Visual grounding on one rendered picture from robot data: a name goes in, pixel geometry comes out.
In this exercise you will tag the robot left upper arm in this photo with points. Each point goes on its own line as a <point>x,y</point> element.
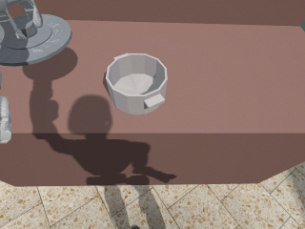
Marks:
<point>5,120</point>

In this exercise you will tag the table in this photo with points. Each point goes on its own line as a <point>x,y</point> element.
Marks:
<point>234,110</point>

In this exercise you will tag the knob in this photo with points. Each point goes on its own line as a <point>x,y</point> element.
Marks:
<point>26,26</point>

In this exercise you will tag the lid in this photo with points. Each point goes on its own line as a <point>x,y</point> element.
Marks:
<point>51,38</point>

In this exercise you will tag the robot left hand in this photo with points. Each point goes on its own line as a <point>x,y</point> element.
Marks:
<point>11,33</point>

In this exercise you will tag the pot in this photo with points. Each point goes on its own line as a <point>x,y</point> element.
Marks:
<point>137,83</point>

